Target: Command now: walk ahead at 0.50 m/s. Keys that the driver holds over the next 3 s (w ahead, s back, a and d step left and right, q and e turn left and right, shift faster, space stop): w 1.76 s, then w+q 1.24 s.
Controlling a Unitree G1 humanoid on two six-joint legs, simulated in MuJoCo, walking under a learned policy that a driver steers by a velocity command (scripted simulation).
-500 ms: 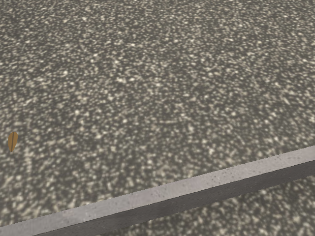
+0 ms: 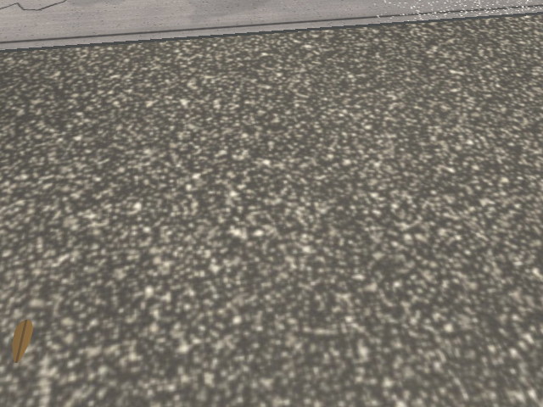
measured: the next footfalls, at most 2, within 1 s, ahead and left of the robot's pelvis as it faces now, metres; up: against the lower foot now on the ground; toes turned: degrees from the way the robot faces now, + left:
left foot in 0.14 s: +0.11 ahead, +0.11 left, +0.00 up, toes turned +5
right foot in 0.50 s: +0.42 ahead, +0.03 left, +0.17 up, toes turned -4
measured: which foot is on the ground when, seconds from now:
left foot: up 0.00-0.12, down 0.14-0.52, up 0.54-0.98, down 1.00-1.00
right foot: down 0.00-0.12, up 0.14-0.48, down 0.50-1.00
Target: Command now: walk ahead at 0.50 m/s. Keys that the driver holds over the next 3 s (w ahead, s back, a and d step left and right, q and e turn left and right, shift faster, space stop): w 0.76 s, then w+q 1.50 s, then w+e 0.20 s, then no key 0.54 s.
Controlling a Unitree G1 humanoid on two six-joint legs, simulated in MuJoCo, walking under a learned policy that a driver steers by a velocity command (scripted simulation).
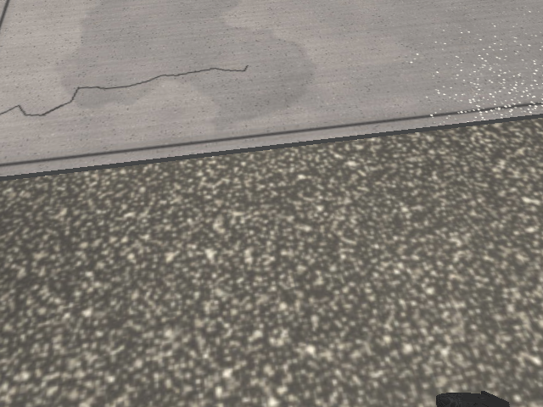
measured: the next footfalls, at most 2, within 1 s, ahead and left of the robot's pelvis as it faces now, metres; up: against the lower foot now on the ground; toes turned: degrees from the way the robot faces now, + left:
right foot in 0.52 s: +0.46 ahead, -0.09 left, +0.00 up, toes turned -3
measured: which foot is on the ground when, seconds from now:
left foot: down 0.00-0.52, up 0.54-1.00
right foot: down 0.00-0.02, up 0.04-0.50, down 0.52-1.00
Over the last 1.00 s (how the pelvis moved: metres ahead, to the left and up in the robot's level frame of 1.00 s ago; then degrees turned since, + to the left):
0.56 0.11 0.16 0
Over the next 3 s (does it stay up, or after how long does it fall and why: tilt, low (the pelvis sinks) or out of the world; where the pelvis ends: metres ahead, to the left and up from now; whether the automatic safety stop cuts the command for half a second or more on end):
stays up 1.33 0.46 0.01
